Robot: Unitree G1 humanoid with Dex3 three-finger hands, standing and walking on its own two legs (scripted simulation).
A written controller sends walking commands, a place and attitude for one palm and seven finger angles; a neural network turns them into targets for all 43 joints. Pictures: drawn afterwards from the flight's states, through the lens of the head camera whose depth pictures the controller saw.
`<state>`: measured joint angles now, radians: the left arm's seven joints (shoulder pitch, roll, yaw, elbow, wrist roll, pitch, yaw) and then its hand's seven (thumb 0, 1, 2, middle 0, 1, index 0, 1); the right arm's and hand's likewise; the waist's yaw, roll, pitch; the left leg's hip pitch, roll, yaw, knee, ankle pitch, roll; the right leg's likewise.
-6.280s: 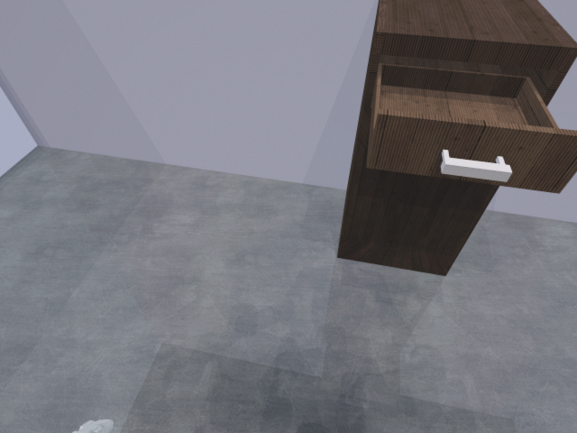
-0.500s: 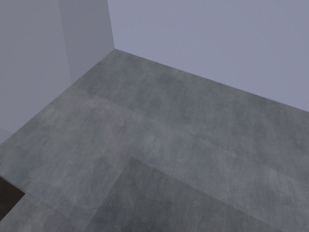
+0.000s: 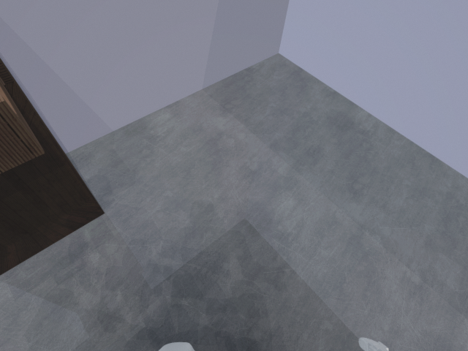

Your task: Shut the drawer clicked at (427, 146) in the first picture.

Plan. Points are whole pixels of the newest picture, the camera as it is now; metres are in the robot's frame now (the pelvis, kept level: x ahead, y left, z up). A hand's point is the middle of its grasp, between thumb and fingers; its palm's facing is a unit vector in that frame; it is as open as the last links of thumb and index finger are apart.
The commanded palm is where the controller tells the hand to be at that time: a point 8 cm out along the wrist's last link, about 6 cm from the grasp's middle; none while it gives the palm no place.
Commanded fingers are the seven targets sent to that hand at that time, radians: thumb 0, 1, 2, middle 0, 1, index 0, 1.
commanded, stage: turn to face it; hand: left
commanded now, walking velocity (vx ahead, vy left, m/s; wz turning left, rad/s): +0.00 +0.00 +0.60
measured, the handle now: out of the picture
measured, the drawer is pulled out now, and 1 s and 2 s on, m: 0.28 0.28 0.28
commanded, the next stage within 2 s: take the last steps up to it in 1.32 s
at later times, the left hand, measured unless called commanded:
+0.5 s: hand out of the picture +0.08 +0.19 -0.12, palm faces +0.29 -0.91 -0.29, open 7.4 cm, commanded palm none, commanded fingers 0.00 0.90 0.90 -0.20 -0.30 -0.20 -0.30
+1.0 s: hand out of the picture -0.09 +0.23 -0.16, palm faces +0.60 -0.76 -0.25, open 7.4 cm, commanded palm none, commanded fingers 0.00 0.90 0.90 -0.20 -0.30 -0.20 -0.30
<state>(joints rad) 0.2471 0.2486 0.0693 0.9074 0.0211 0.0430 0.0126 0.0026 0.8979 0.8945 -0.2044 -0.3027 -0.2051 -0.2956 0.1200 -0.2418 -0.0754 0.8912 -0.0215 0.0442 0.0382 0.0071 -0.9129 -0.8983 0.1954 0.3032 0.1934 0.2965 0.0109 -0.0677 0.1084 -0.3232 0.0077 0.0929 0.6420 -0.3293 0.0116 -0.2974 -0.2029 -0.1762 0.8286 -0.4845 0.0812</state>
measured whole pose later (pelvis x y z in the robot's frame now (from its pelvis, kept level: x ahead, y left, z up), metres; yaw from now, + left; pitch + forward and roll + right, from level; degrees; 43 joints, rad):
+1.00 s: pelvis +0.00 +0.02 +0.02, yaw +35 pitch +0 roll -2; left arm 0.23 0.28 0.08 0.94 0.02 0.07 0.01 0.01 0.91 0.90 -0.20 -0.30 -0.20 -0.29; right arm 0.14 -0.22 -0.04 0.89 -0.02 0.02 0.01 0.00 -0.91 -0.90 0.20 0.30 0.20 0.30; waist 0.02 -0.04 0.08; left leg -0.26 -0.02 0.04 0.53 -0.28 0.06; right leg -0.48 -0.12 -0.05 1.14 -0.42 0.09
